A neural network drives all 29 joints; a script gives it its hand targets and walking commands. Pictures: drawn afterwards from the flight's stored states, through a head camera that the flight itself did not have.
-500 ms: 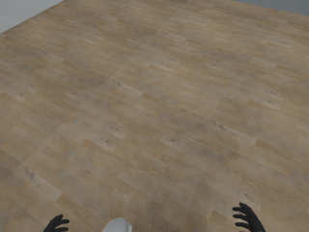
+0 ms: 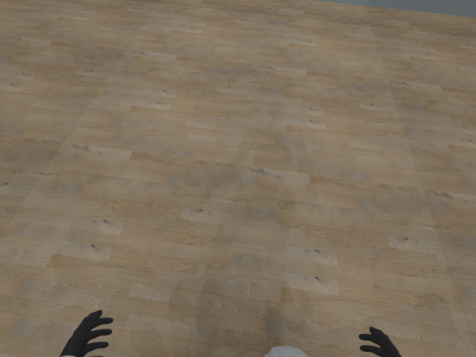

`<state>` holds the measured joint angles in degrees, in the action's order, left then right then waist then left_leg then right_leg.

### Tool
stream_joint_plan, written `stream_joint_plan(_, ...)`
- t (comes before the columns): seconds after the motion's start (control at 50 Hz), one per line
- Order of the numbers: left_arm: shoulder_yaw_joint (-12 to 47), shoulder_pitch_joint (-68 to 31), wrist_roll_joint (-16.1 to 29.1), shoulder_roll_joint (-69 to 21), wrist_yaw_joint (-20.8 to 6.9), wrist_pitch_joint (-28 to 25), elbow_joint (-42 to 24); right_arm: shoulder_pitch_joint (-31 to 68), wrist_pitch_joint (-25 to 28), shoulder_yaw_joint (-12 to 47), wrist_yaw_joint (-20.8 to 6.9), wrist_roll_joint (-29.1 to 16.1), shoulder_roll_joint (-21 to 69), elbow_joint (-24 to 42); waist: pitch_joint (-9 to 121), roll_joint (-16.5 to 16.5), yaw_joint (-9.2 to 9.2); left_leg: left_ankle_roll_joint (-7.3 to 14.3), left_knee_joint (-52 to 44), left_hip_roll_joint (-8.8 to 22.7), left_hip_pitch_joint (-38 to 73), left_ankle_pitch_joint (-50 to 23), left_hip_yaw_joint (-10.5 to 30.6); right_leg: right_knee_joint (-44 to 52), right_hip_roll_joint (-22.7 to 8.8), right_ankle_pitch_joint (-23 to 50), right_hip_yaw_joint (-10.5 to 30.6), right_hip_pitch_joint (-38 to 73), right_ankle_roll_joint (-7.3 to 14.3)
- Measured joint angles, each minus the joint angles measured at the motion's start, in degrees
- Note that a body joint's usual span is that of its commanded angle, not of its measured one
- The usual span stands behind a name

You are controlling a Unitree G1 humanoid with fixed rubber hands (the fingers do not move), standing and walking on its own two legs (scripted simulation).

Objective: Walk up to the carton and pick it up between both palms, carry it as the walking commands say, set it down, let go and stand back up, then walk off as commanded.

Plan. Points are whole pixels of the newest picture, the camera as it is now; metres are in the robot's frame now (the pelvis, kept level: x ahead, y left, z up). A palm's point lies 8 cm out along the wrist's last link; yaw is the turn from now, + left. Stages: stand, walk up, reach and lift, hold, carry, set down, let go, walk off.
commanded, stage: walk off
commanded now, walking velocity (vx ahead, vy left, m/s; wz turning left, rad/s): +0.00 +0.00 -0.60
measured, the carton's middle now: out of the picture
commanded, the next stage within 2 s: stand in 0.38 s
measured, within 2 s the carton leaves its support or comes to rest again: neither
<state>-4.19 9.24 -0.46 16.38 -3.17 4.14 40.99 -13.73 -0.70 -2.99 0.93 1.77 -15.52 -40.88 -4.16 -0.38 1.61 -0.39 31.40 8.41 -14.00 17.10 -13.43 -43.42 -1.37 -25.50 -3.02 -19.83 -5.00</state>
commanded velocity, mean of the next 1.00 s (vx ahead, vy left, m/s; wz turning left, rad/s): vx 0.00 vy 0.00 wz -0.22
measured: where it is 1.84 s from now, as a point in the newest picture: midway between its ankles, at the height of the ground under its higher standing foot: outside the picture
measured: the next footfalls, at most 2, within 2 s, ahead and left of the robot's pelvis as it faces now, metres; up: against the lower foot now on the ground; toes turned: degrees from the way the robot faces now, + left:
right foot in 0.06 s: +0.03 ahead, -0.12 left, +0.00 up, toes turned -6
left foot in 0.52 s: +0.06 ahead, +0.10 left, +0.00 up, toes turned -13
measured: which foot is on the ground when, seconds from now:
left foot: down 0.00-0.06, up 0.08-0.50, down 0.52-1.00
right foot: up 0.00-0.04, down 0.06-0.52, up 0.54-0.82, down 0.84-1.00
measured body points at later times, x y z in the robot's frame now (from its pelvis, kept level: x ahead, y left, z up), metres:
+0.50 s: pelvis -0.01 +0.00 +0.00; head +0.02 +0.00 +0.45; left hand +0.14 +0.25 -0.12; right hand +0.08 -0.29 -0.10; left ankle +0.02 +0.11 -0.73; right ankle -0.01 -0.12 -0.74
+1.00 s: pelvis -0.03 +0.01 +0.01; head -0.02 +0.00 +0.46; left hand +0.15 +0.21 -0.12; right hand -0.05 -0.26 -0.13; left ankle +0.02 +0.11 -0.74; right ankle -0.09 -0.09 -0.74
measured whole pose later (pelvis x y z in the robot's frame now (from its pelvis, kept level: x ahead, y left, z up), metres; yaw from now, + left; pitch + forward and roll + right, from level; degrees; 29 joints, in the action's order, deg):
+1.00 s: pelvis -0.03 +0.01 +0.01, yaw -19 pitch -1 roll +0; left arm -0.8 11.1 -0.6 12.5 0.8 0.7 51.3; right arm -14.8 -1.0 -1.3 -0.2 1.1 -13.8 -49.6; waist -1.9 -1.2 2.1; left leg 0.1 24.0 2.3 -10.8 11.7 -5.8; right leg -22.7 1.1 -14.5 1.1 -6.8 0.5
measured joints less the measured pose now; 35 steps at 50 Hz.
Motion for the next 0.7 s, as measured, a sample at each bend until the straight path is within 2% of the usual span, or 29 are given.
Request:
stream_joint_plan(0.04, 0.25, -1.22, -0.39, -0.25, 0.2, -0.66, -0.78, -1.1, -0.36, -0.42, -0.28, -0.48, -1.03, -0.62, 0.19, -0.8, 0.17, -0.98, 3.22, 1.27, -1.16, 1.62, -1.28, 8.52, 0.64, 4.68, -1.22, 3.66, 1.37)
stream_joint_plan(0.06, 0.31, -1.68, -0.83, -0.45, 0.51, -1.25, -0.96, -1.63, -0.61, -0.72, -0.48, -0.71, -1.7, -0.87, 0.27, -1.7, 0.28, -1.55, 6.16, 2.46, -2.51, 2.68, -1.39, 11.32, 1.47, 7.75, -1.28, 4.57, 3.2)
stream_joint_plan(0.08, 0.51, -1.93, -0.81, -0.66, 0.81, -1.76, -1.07, -1.81, -1.24, -1.01, -0.55, -0.7, -2.14, -1.11, 0.16, -2.47, 0.46, -2.49, 10.27, 2.62, -4.39, 6.84, 0.2, 10.54, 2.14, 8.32, -0.97, 3.81, 5.04)
stream_joint_plan(0.12, 0.86, -1.49, -0.56, -0.75, 1.41, -2.49, -1.13, -1.86, -2.6, -1.16, -0.4, -0.64, -2.44, -1.13, 0.06, -2.62, 0.54, -3.87, 20.32, 0.51, -8.7, 12.54, 4.56, 9.88, 2.21, 7.99, 0.22, 3.25, 7.08)
stream_joint_plan(0.16, 1.08, -0.47, -0.4, -0.82, 2.22, -2.5, -0.71, -1.37, -3.05, -1.01, -0.47, -0.82, -2.41, -0.96, -0.08, -2.51, 0.28, -4.57, 26.17, -1.07, -11.66, 11.01, 7.22, 11.93, 2.21, 8.94, 1.58, 4.08, 7.53)
stream_joint_plan(0.22, 1.19, 0.86, -0.18, -0.77, 2.97, -2.26, 0.07, -0.23, -3.03, -0.73, -0.71, -0.43, -2.1, -0.6, -0.1, -2.11, -0.5, -5.31, 29.46, -2.11, -14.44, 6.54, 9.69, 15.02, 2.57, 11.27, 3.55, 4.93, 7.63)
stream_joint_plan(0.28, 1.16, 2.1, -0.24, -0.71, 2.99, -2.35, 0.65, 0.93, -3.22, -0.59, -0.85, -0.44, -1.74, -0.27, 0.2, -1.64, -1.27, -5.65, 28.03, -2.94, -14.92, 4.55, 11.38, 16.32, 3.09, 12.5, 5.28, 4.93, 7.69)
stream_joint_plan(0.38, 0.8, 4.08, -0.72, -0.18, 2.64, -2.26, 1.35, 3.36, -3.38, -0.26, -0.59, -0.78, -0.73, 0.61, 0.56, -0.29, -2.81, -4.99, 19.31, -5.15, -12.0, 6.04, 12.69, 15.82, 4.02, 13.1, 8.19, 3.67, 7.37)
stream_joint_plan(0.46, 0.32, 4.79, -0.95, 0.41, 2.24, -1.87, 2.02, 5.03, -2.69, 0.11, -0.16, -1.34, 0.23, 1.26, 0.68, 1.02, -3.69, -3.85, 10.25, -7.3, -7.2, 6.22, 12.16, 14.05, 4.76, 12.79, 10.14, 2.25, 6.37)
stream_joint_plan(0.5, 0.24, 5.08, -0.6, 0.52, 2.32, -1.81, 2.32, 5.08, -1.93, 0.38, 0.23, -1.28, 0.62, 1.45, 1.07, 1.45, -3.57, -3.13, 1.45, -7.9, -2.77, 2.26, 11.22, 12.49, 5.31, 12.21, 10.79, 1.35, 5.52)
stream_joint_plan(0.52, 0.2, 5.16, -0.38, 0.64, 2.48, -1.87, 2.46, 4.85, -1.38, 0.54, 0.46, -0.97, 0.97, 1.39, 1.22, 2.03, -3.39, -1.92, -1.61, -8.06, -1.35, 0.4, 10.71, 11.11, 5.4, 11.61, 11.15, 0.7, 5.04)
stream_joint_plan(0.56, 0.15, 4.86, -0.56, 0.47, 2.9, -1.65, 3.02, 4.19, -0.94, 1.09, 0.39, -0.54, 1.58, 0.92, 1.21, 2.91, -3.26, 0.88, -1.15, -7.88, -1.39, -1.15, 9.87, 4.5, 6.01, 3.46, 11.22, -1.41, 4.24)
stream_joint_plan(0.58, 0.14, 4.77, -0.79, 0.44, 2.91, -1.48, 3.19, 3.69, -0.76, 1.31, 0.24, -0.5, 1.81, 0.71, 1.24, 3.01, -3.07, 1.62, -1.43, -7.42, -1.04, -1.47, 9.61, -0.09, 6.44, 0.98, 10.83, -2.63, 3.86)
stream_joint_plan(0.64, 0.09, 4.47, -0.7, 0.56, 2.3, -1.29, 3.91, 2.49, -0.36, 1.74, 0.12, -0.48, 2.49, -0.25, 1.3, 3.42, -2.54, 2.07, -4.11, -6.44, 0.71, -2.83, 8.92, -9.47, 6.23, 1.15, 9.78, -4.29, 2.72)
stream_joint_plan(0.7, 0.42, 4.43, -0.49, 0.2, 1.95, -1.11, 5.2, 2.29, -0.03, 1.92, 0.26, -0.43, 2.87, -1.07, 1.46, 3.18, -1.74, 2.09, -5.5, -5.98, 1.38, -3.68, 8.46, -8.33, 4.8, 1.47, 8.93, -2.21, 1.39)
